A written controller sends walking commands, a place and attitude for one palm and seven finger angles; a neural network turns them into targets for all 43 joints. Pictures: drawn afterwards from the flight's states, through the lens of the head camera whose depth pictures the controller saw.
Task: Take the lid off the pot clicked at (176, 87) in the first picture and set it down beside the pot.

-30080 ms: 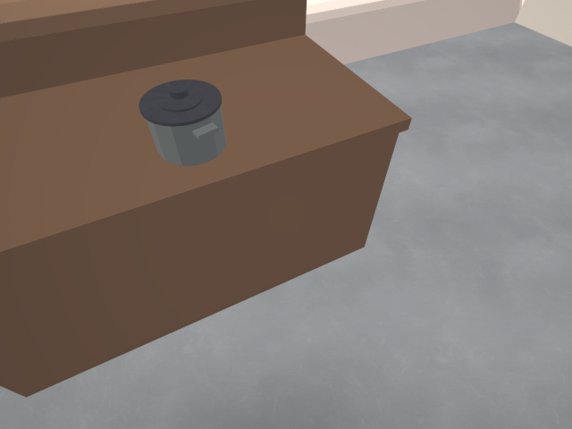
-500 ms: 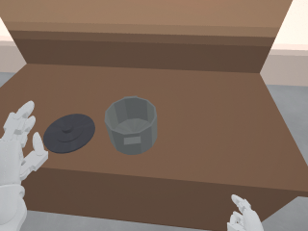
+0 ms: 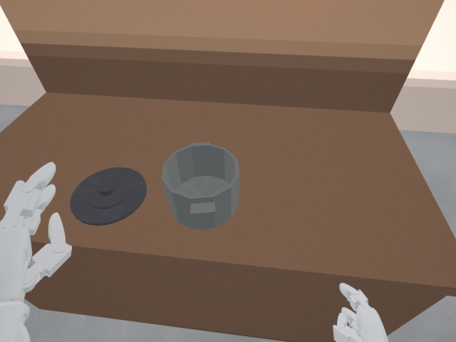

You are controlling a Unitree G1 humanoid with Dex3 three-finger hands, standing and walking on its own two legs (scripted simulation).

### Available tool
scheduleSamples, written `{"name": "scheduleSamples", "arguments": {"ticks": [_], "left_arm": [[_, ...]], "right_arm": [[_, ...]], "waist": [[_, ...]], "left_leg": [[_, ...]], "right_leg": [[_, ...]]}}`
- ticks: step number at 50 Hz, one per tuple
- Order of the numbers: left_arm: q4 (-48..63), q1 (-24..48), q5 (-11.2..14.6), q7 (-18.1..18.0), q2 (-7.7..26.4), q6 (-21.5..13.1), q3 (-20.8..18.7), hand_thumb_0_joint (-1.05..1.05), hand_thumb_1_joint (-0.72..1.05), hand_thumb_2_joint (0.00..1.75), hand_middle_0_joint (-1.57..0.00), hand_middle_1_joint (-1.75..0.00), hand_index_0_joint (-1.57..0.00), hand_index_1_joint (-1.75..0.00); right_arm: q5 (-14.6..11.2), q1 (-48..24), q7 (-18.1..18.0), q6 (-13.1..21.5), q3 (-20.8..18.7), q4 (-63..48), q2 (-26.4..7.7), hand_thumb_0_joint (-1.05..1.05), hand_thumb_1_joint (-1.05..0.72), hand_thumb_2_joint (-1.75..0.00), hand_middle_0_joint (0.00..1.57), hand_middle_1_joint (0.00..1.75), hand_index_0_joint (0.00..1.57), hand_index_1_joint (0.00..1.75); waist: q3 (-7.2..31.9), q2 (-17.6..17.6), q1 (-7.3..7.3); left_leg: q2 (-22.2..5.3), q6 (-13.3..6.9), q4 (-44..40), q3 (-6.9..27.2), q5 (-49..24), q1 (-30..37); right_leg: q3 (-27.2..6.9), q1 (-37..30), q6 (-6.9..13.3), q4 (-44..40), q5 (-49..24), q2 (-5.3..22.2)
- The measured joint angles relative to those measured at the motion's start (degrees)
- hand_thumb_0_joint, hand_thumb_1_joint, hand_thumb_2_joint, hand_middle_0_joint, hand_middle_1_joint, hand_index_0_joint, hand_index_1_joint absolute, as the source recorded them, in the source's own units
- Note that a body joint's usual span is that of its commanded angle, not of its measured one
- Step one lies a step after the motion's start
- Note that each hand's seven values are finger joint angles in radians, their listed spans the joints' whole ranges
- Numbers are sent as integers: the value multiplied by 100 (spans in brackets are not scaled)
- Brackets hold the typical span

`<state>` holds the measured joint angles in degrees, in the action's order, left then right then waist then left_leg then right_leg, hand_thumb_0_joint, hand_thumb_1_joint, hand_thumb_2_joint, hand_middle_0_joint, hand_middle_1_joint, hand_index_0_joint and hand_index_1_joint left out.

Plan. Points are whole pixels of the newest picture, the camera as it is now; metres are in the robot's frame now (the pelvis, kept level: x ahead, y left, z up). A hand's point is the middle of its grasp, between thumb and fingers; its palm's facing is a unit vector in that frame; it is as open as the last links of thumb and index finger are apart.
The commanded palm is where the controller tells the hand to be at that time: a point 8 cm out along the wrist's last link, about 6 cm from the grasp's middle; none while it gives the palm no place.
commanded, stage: step back with the hand held close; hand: left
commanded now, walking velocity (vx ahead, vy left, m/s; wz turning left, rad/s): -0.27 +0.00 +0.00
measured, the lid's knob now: (106, 187) +0.46 +0.38 -0.05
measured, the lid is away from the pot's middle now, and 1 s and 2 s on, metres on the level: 0.25 0.25 0.25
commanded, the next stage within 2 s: none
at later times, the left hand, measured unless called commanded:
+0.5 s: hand (29, 287) +0.13 +0.25 +0.16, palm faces +0.29 -0.81 -0.51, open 7.4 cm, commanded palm +0.07 +0.30 +0.18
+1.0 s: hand (10, 322) +0.09 +0.25 +0.16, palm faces +0.35 -0.82 -0.45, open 7.5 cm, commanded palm +0.03 +0.30 +0.18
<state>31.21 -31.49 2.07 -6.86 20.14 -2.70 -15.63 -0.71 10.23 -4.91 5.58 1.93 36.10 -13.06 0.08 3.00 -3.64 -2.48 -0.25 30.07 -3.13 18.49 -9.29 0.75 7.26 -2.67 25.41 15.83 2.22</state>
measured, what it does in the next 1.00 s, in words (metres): shifts its weight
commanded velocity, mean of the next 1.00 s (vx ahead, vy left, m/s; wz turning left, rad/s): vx -0.31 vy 0.00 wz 0.03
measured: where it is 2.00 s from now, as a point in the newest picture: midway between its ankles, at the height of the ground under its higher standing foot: outside the picture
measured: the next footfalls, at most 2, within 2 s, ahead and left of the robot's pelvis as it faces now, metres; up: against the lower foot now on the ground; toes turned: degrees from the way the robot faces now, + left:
none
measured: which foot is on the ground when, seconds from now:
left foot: down 0.00-1.00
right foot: down 0.00-1.00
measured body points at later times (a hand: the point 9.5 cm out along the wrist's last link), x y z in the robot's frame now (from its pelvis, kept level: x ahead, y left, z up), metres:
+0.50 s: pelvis -0.06 +0.02 -0.01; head -0.03 +0.03 +0.44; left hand +0.11 +0.30 +0.19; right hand +0.11 -0.22 -0.08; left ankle -0.02 +0.11 -0.74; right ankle -0.02 -0.15 -0.74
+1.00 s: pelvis -0.10 +0.01 -0.02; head -0.08 +0.04 +0.43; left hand +0.07 +0.29 +0.18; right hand +0.07 -0.22 -0.08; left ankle -0.02 +0.11 -0.74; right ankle -0.02 -0.15 -0.74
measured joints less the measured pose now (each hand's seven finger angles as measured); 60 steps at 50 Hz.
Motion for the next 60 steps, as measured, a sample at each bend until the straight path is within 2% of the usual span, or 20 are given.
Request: {"name": "scheduleSamples", "arguments": {"ticks": [3, 6, 11, 14, 16, 19, 22, 27, 31, 35, 41, 52, 60], "left_arm": [[-58, 94, 55, 69, 137, -293, -354, 2, 88, 90, -21, -31, -21, -30], [-98, 199, 54, 92, 155, -477, -553, 2, 89, 90, -21, -31, -21, -30], [67, -96, 19, 188, 110, -570, -409, 2, 89, 90, -21, -31, -20, -30], [254, -420, 2, 228, 255, -608, -350, 2, 89, 90, -21, -31, -21, -30], [374, -599, 9, 222, 383, -646, -380, 2, 89, 90, -21, -31, -21, -30], [528, -749, 21, 174, 558, -712, -507, 2, 88, 90, -22, -31, -21, -30], [568, -746, 31, 100, 593, -791, -626, 2, 88, 90, -22, -31, -21, -30], [437, -556, 38, -1, 367, -897, -654, 2, 88, 90, -21, -31, -21, -30], [297, -379, 6, -43, 158, -917, -523, 2, 89, 90, -21, -31, -21, -30], [275, -294, -44, -66, 143, -926, -449, 2, 89, 90, -21, -31, -21, -30], [369, -310, -113, -91, 315, -1026, -543, 2, 88, 90, -21, -31, -21, -30], [499, -224, -159, -107, 367, -1241, -670, 2, 88, 90, -21, -31, -21, -30], [564, -241, -161, -133, 426, -1305, -731, 2, 88, 90, -21, -31, -21, -30]], "right_arm": [[17, -63, -19, -104, 21, -59, 45, 2, -90, -89, 21, 30, 21, 30], [16, -136, -9, -162, 2, -122, 65, 2, -90, -89, 21, 30, 21, 30], [-13, -176, 39, -250, -87, -286, 68, 2, -90, -89, 21, 30, 21, 30], [-41, -121, 47, -301, -140, -356, 96, 2, -90, -89, 21, 30, 21, 30], [-64, -51, 43, -308, -174, -385, 110, 2, -90, -89, 21, 30, 21, 30], [-92, 69, 26, -265, -203, -380, 116, 2, -90, -89, 21, 30, 20, 30], [-107, 162, 4, -164, -207, -339, 107, 2, -90, -89, 21, 30, 20, 30], [-101, 179, -27, -19, -169, -242, 102, 2, -90, -89, 21, 30, 21, 30], [-73, 155, -34, 73, -139, -231, 97, 2, -90, -89, 21, 30, 21, 30], [-58, 145, -32, 153, -116, -271, 108, 2, -90, -89, 21, 30, 21, 30], [-61, 200, 0, 273, -109, -361, 136, 2, -90, -89, 21, 30, 21, 30], [-7, 273, 89, 313, -162, -269, 150, 2, -90, -89, 21, 30, 21, 30], [11, 286, 115, 293, -232, -241, 145, 2, -90, -89, 21, 30, 21, 30]], "waist": [[-24, -56, -11], [-88, -133, 77], [-173, -252, 353], [-209, -359, 487], [-234, -415, 521], [-261, -461, 502], [-267, -428, 429], [-205, -319, 308], [-139, -292, 277], [-121, -337, 316], [-158, -405, 398], [-205, -488, 426], [-231, -566, 519]], "left_leg": [[-46, -11, -24, -114, -30, -100], [-41, -40, -75, -217, -110, -221], [29, -119, -79, -333, -212, -428], [70, -154, -15, -330, -249, -563], [90, -170, 53, -299, -269, -661], [121, -187, 160, -223, -303, -800], [139, -194, 272, -146, -335, -926], [122, -191, 453, -78, -373, -1123], [108, -206, 565, -79, -392, -1264], [99, -228, 625, -85, -443, -1359], [87, -236, 702, -57, -495, -1440], [15, -186, 944, -51, -437, -1667], [-14, -189, 986, -79, -526, -1784]], "right_leg": [[-117, 156, -17, -29, -89, -44], [-221, 329, -44, -54, -192, -40], [-341, 599, -122, -3, -299, 28], [-343, 736, -148, 85, -317, 71], [-315, 813, -156, 150, -323, 93], [-243, 911, -148, 251, -330, 126], [-170, 992, -137, 345, -338, 146], [-111, 1126, -152, 448, -400, 134], [-112, 1249, -144, 523, -449, 126], [-109, 1329, -119, 562, -497, 124], [-62, 1397, -18, 643, -503, 122], [-34, 1624, -68, 896, -501, 92], [-34, 1750, -46, 966, -529, 88]]}}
